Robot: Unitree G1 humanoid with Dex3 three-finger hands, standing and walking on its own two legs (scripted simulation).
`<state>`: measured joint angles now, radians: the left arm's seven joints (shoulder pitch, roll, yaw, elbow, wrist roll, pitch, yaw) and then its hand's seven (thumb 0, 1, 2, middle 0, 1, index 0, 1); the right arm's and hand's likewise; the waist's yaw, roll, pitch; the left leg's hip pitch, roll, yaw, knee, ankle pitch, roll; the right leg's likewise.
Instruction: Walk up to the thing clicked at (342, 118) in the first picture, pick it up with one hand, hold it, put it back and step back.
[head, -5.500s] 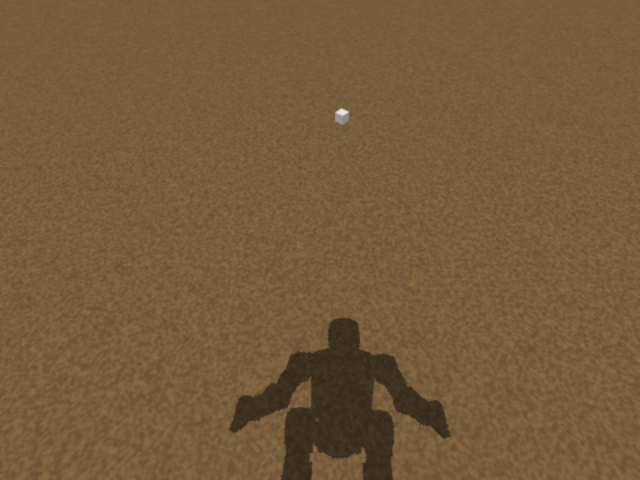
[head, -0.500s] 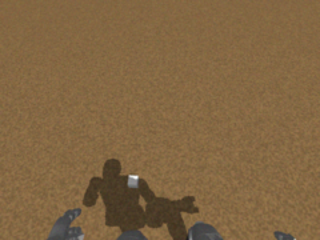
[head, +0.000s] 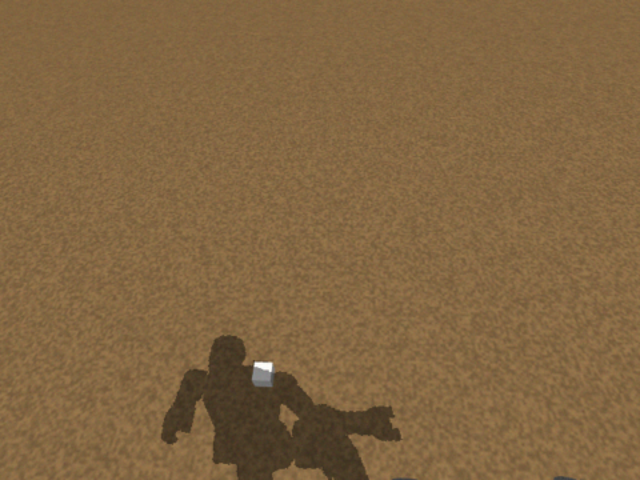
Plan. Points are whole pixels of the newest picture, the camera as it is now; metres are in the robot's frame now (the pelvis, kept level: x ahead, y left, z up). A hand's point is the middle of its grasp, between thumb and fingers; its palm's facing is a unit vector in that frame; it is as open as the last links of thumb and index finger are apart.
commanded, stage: walk up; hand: left
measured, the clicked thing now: (263, 374) +0.49 +0.25 -0.74
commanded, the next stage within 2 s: stand in 1.36 s
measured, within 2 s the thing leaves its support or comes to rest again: neither
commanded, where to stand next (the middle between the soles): +0.07 -0.02 m, yaw +1 degrees
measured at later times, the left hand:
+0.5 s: hand out of the picture +0.13 +0.27 -0.14, palm faces -0.04 -0.95 -0.31, open 7.4 cm
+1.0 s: hand out of the picture +0.10 +0.26 -0.14, palm faces -0.03 -0.95 -0.32, open 7.4 cm
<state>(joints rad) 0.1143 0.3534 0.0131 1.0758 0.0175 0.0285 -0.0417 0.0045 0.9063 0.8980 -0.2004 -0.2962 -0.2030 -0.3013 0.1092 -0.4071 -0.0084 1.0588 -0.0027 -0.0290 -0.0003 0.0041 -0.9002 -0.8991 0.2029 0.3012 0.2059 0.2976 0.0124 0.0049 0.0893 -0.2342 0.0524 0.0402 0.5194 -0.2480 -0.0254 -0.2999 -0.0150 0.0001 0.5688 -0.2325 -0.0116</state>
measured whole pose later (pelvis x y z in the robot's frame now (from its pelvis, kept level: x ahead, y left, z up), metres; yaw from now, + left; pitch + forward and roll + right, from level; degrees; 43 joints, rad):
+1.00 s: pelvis +0.02 +0.01 +0.01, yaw -1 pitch -2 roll +0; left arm 0.09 0.34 0.02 1.13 0.02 0.02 -0.03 0.00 0.91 0.90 -0.20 -0.30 -0.20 -0.30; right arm 0.07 -0.37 -0.01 1.12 -0.01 -0.03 0.00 0.00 -0.90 -0.90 0.20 0.30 0.21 0.30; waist 0.01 0.00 0.07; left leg -0.13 0.06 0.07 0.36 -0.20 -0.03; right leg -0.19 -0.01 0.02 0.38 -0.16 0.01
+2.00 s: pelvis +0.03 +0.02 +0.02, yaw +0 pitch -2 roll +0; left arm 0.10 0.35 0.00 1.15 0.01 -0.01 -0.01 0.00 0.91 0.90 -0.20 -0.30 -0.20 -0.30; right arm 0.09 -0.36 0.00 1.15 -0.01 -0.01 0.02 0.00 -0.90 -0.90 0.20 0.30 0.21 0.30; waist 0.00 0.01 0.05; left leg -0.09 0.04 0.05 0.30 -0.18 -0.02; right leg -0.14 -0.03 0.00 0.32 -0.15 0.02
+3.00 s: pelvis +0.04 +0.03 +0.02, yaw +1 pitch -2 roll +0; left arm 0.11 0.35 -0.01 1.14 0.01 -0.01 -0.01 0.00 0.91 0.90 -0.20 -0.30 -0.20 -0.30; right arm 0.11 -0.36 0.00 1.14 -0.01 -0.01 0.02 0.00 -0.90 -0.90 0.20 0.30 0.21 0.30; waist 0.00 0.01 0.05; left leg -0.09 0.03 0.04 0.31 -0.19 -0.01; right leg -0.13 -0.04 -0.01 0.32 -0.16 0.03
